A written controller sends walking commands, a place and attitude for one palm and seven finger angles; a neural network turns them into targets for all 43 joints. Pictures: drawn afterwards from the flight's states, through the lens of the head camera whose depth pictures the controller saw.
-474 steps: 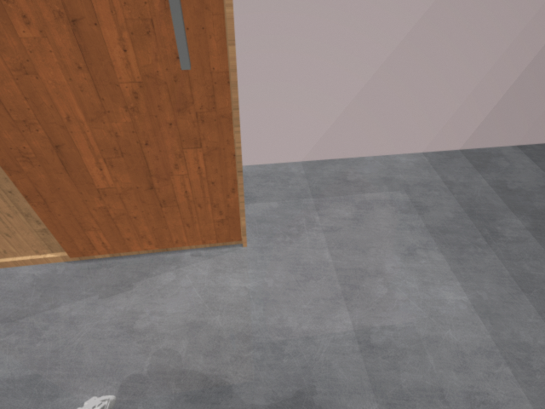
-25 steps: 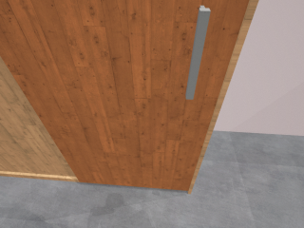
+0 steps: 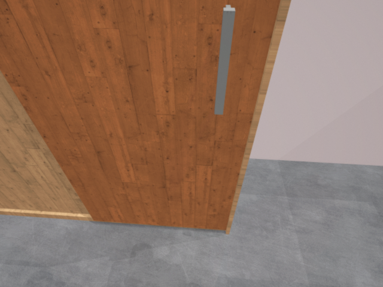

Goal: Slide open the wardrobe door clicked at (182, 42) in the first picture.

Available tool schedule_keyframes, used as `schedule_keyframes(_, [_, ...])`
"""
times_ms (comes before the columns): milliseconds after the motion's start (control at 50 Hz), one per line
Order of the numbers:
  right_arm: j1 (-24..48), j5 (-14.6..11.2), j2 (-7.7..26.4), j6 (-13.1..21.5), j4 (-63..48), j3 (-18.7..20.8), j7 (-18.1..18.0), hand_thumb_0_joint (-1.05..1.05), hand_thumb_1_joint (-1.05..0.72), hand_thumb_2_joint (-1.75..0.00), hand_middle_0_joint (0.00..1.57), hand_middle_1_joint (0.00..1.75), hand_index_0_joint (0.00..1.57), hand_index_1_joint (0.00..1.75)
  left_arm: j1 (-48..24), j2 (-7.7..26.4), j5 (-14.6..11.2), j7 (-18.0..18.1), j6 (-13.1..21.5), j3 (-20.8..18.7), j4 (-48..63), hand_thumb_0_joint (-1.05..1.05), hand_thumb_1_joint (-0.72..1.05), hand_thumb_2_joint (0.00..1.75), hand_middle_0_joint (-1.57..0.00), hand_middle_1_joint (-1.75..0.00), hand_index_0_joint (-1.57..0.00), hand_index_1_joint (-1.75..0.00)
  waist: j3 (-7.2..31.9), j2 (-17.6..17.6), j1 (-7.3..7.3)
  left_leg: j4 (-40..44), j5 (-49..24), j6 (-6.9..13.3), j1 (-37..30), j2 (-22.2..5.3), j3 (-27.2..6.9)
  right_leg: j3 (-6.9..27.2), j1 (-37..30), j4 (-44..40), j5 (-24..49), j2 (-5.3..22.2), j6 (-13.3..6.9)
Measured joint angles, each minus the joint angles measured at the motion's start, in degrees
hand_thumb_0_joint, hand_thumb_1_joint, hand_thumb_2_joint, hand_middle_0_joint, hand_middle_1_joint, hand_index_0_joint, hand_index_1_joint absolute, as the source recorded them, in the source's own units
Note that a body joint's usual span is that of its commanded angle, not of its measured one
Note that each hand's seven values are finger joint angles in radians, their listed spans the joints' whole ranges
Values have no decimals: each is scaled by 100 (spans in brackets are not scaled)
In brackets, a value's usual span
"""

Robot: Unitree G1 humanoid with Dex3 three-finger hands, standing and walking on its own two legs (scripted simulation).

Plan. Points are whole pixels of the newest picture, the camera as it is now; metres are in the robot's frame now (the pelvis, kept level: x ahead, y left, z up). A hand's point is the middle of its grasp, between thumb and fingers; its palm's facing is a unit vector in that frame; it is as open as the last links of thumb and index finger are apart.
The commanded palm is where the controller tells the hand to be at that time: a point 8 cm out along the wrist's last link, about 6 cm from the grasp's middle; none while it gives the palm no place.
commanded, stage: come to a stop and stand still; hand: right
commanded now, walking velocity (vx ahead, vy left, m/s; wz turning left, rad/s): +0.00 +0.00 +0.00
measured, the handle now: (222, 65) +0.56 -0.05 +0.22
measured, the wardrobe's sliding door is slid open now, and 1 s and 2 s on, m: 0.00 0.00 0.00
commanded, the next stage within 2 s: look again from close up in 0.34 s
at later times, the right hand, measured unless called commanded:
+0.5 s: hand out of the picture -0.02 -0.19 -0.17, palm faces +0.01 +0.97 -0.22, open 7.4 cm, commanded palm none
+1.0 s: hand out of the picture +0.03 -0.21 -0.17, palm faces -0.02 +0.97 -0.26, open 7.4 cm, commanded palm none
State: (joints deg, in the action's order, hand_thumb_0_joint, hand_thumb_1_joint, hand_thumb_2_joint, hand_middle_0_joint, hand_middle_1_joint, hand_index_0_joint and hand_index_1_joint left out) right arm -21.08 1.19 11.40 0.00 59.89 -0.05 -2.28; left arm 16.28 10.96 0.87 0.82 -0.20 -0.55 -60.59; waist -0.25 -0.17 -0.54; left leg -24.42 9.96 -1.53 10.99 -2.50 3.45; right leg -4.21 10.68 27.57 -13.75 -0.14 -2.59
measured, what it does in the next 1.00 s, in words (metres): stands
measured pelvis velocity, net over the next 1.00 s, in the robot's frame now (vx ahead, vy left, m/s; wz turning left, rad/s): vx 0.01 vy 0.00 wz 0.01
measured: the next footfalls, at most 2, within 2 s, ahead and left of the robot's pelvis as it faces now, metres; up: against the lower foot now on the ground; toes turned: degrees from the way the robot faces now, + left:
none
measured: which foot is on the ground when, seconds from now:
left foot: down 0.00-1.00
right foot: down 0.00-1.00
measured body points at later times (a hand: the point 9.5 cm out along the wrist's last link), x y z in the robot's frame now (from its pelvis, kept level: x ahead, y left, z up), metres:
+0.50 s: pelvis -0.01 -0.01 +0.00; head -0.02 -0.01 +0.45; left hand -0.01 +0.22 -0.16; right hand -0.02 -0.25 -0.16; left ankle +0.04 +0.14 -0.74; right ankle +0.02 -0.09 -0.74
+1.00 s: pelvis +0.01 +0.00 +0.00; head +0.01 -0.01 +0.45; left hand +0.03 +0.25 -0.15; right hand +0.03 -0.26 -0.15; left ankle +0.04 +0.14 -0.74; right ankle +0.02 -0.09 -0.74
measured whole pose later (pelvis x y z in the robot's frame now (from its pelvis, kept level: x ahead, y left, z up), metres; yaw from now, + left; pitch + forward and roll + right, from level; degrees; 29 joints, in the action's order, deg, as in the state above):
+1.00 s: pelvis +0.01 +0.00 +0.00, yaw +1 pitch -2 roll +0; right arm -14.6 1.2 12.9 0.8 61.3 -0.4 -1.9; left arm 12.6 13.4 0.5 0.4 0.5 -0.5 -63.2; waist -2.3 0.1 0.1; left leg -23.0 9.4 -2.1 11.3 -3.3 2.5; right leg -5.1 9.8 24.2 -12.4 -1.1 -3.0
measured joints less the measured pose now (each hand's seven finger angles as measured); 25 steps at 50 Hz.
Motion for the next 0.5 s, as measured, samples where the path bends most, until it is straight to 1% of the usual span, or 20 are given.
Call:
schedule_keyframes(220, [-10,27,-51,-16,125,-6,-2,1,-91,-90,20,30,20,30,312,6,-12,-11,-32,-25,-225,1,91,90,-20,-30,-20,-30,-68,1,68,-26,-97,-70,143,-161,-98,-94,55,-139,166,-170,-134])
schedule_keyframes(500, [102,29,-158,39,144,-14,-8,0,-91,-90,20,30,20,30,85,-43,-24,-21,23,-41,-188,1,91,90,-20,-30,-20,-30,-61,57,72,-69,-108,-87,240,-143,-151,-140,120,-120,169,-152,-125])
